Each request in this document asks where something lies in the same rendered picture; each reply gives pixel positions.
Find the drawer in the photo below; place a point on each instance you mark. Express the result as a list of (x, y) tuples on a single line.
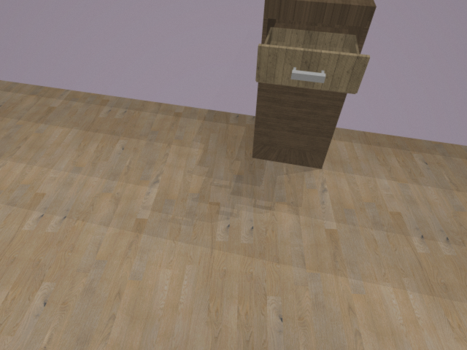
[(336, 54)]

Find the handle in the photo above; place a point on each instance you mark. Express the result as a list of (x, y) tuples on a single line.
[(308, 76)]

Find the cabinet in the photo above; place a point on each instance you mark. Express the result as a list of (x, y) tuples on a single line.
[(295, 125)]

